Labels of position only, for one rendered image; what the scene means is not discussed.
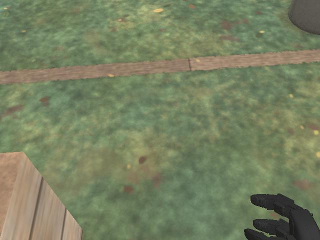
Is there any robot right hand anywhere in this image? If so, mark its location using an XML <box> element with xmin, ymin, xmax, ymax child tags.
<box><xmin>244</xmin><ymin>193</ymin><xmax>320</xmax><ymax>240</ymax></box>

